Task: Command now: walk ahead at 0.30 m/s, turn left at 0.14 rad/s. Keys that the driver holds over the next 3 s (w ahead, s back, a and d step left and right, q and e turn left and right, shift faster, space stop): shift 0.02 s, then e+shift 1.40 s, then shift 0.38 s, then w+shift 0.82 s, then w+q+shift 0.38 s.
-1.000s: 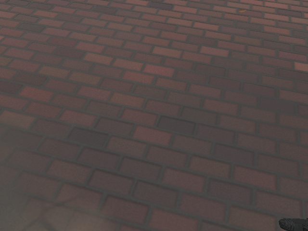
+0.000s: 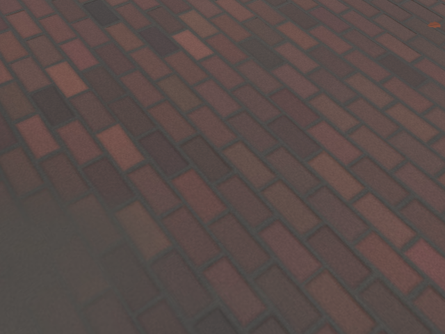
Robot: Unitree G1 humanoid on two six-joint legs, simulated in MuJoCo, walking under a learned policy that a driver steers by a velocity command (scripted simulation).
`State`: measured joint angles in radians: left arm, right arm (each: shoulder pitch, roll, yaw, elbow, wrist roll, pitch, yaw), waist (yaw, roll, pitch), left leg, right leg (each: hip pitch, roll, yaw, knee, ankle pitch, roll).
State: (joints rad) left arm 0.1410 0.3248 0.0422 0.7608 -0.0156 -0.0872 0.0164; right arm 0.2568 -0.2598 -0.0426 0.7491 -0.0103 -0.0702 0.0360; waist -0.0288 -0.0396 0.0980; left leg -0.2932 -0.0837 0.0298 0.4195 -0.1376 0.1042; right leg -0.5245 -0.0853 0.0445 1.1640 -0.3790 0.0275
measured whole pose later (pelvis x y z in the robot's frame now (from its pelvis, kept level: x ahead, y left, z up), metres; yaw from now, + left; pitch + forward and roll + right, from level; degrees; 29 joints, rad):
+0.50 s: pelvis +0.18 -0.02 +0.00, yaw -18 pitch +3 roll +1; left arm 0.22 0.32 0.08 0.65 -0.01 0.02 0.01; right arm 0.02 -0.28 -0.04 0.72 -0.01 0.00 -0.02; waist 0.04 -0.01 0.08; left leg -0.53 -0.06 -0.13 0.97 -0.42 -0.05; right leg -0.42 0.10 0.12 0.46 -0.09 -0.06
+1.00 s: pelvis +0.25 +0.03 +0.01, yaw -47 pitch +2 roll +0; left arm 0.19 0.34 0.09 0.58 -0.03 0.07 0.00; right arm 0.13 -0.26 -0.05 0.72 -0.03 0.02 -0.05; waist -0.01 -0.05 0.07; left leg -0.23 0.04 0.14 0.38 -0.19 0.03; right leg -0.55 -0.08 0.02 1.02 -0.34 0.12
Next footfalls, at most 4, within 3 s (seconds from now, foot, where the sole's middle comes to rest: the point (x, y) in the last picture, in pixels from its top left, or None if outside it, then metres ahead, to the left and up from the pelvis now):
0.30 right None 0.28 -0.13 -0.78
0.68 left None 0.37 0.08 -0.78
1.18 right None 0.16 -0.09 -0.78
1.60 left None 0.39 -0.06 -0.78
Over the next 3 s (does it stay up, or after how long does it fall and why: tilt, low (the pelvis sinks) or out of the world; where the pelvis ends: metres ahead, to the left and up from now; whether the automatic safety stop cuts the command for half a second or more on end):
stays up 0.42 -0.77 -0.01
